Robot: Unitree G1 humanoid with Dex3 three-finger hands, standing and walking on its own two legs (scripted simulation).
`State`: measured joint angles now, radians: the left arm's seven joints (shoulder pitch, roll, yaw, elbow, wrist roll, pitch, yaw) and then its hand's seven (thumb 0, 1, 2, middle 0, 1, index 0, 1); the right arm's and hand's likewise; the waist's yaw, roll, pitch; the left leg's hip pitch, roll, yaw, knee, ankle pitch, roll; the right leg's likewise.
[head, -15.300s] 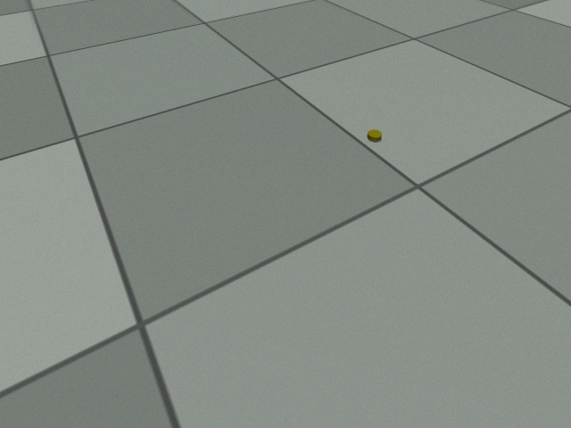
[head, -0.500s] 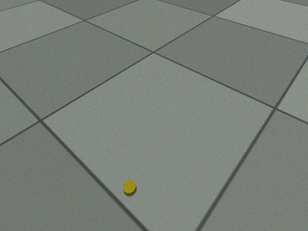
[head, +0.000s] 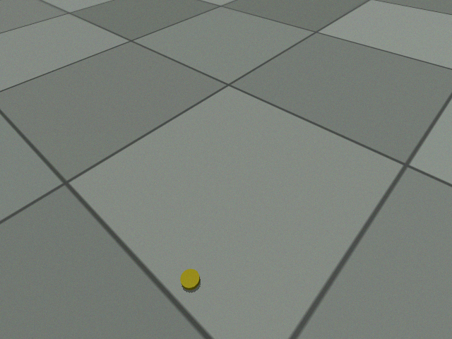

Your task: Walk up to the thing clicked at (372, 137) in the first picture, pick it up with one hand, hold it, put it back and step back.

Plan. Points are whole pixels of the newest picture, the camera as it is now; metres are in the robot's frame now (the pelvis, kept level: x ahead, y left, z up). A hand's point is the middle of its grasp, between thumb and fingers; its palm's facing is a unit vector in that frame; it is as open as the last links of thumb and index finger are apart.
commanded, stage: stand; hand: left
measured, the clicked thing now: (190, 279) +0.55 +0.20 -0.76
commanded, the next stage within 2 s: none
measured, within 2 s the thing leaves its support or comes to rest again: neither
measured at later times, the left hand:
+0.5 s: hand out of the picture +0.10 +0.26 -0.15, palm faces -0.02 -0.94 -0.34, open 7.4 cm
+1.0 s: hand out of the picture +0.11 +0.26 -0.15, palm faces -0.01 -0.94 -0.34, open 7.4 cm
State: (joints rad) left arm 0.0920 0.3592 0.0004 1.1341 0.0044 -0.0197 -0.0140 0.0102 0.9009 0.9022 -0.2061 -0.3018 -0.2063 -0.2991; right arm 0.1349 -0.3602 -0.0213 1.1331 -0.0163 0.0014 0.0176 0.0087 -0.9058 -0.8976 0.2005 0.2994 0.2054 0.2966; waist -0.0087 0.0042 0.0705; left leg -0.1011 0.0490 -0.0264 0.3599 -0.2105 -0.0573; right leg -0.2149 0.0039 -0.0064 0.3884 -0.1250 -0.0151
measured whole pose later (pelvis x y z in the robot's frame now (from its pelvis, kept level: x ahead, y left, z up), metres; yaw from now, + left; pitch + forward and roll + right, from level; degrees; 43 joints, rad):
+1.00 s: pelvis +0.03 +0.00 +0.00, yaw +1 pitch -2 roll +0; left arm 0.08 0.35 0.00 1.15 0.00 -0.02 -0.01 0.01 0.90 0.90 -0.21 -0.30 -0.21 -0.30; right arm 0.10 -0.36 0.00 1.13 -0.01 0.00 0.00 0.01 -0.91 -0.90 0.20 0.30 0.21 0.30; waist 0.00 0.01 0.05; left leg -0.06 0.05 -0.03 0.32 -0.23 -0.06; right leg -0.18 0.00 -0.01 0.37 -0.16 -0.01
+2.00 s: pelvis +0.03 +0.00 +0.00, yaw +1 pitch -2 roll +0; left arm 0.10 0.35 0.01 1.14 0.00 -0.01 -0.01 0.01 0.90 0.90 -0.21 -0.30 -0.21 -0.30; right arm 0.15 -0.36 0.00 1.11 -0.02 0.00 0.00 0.01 -0.91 -0.90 0.20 0.30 0.21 0.30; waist 0.00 0.01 0.05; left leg -0.07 0.05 -0.03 0.32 -0.23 -0.06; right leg -0.19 0.00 -0.02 0.37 -0.16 -0.01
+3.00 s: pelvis +0.04 +0.01 +0.00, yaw +0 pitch -2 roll +0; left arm 0.10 0.35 0.01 1.14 0.00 -0.01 -0.01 0.01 0.90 0.90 -0.21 -0.30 -0.21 -0.30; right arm 0.14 -0.36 0.00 1.10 -0.01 0.00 0.00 0.01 -0.91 -0.90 0.20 0.30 0.21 0.30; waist 0.00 0.01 0.05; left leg -0.05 0.05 -0.03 0.31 -0.24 -0.05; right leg -0.17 0.00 -0.01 0.37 -0.17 -0.01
